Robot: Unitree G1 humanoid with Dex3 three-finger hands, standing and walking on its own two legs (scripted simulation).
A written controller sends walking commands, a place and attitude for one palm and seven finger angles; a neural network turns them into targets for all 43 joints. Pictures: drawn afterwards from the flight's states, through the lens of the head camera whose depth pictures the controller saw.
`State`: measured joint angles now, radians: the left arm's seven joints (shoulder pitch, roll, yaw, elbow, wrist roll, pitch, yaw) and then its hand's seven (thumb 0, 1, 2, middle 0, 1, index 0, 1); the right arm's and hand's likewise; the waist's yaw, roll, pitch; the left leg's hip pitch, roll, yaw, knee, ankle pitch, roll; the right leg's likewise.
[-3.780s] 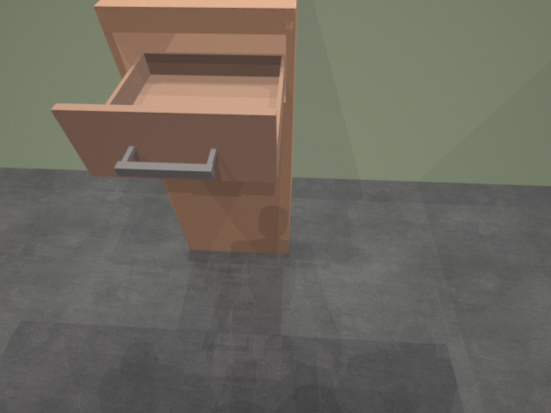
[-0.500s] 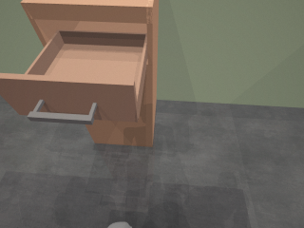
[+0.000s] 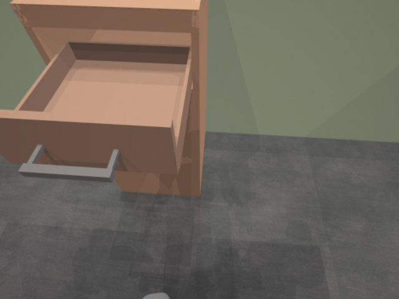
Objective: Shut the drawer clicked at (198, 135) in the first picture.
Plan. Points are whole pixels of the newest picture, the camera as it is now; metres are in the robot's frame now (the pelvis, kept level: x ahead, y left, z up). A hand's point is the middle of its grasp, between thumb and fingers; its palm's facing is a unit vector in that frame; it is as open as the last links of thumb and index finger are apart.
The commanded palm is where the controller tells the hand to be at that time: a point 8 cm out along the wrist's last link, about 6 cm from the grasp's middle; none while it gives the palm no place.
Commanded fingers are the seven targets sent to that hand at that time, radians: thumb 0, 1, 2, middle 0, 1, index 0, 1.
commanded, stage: come to a stop and stand still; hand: left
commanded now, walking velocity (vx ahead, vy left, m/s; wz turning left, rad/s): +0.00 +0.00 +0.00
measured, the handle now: (72, 162) +0.34 +0.27 +0.08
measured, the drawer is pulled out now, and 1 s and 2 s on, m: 0.30 0.30 0.30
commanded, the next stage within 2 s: look again from close up in 0.56 s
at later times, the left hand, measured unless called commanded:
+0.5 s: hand out of the picture -0.01 +0.22 -0.17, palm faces +0.02 -0.98 -0.20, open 7.4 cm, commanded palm none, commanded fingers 0.00 0.90 0.90 -0.20 -0.30 -0.20 -0.30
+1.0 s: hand out of the picture -0.09 +0.20 -0.18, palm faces +0.03 -0.99 -0.13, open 7.4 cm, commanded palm none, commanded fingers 0.00 0.90 0.90 -0.20 -0.30 -0.20 -0.30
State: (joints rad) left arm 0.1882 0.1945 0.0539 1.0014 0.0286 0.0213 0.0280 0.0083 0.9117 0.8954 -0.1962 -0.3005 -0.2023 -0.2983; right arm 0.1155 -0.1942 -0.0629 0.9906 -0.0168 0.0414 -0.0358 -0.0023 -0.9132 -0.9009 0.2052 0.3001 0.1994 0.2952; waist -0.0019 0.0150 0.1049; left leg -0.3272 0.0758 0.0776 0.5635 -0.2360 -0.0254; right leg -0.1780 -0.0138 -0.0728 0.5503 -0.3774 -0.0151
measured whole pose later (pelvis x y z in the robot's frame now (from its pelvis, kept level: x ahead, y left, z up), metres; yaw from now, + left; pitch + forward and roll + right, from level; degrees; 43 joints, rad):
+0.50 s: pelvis -0.05 +0.03 +0.00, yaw +1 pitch -1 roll -1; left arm 0.31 0.19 0.01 0.93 0.02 0.02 0.02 0.01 0.91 0.90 -0.20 -0.30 -0.20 -0.30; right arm 0.33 -0.16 -0.01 0.98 -0.03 0.03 0.00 0.00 -0.91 -0.90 0.20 0.30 0.20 0.30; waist -0.02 0.00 0.02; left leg -0.39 0.04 0.07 0.57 -0.18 0.03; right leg -0.24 -0.04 -0.07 0.57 -0.32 0.01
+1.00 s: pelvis -0.05 +0.05 +0.01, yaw +0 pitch -1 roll -1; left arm 0.39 0.14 -0.02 1.08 0.03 -0.01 0.03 0.01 0.91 0.90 -0.19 -0.30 -0.20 -0.30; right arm 0.27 -0.15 -0.02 1.08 -0.01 0.00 -0.01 0.00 -0.92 -0.90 0.20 0.30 0.20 0.30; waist 0.01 -0.03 0.00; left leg -0.33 0.03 0.10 0.47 -0.13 0.04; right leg -0.19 -0.05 -0.05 0.47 -0.26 0.04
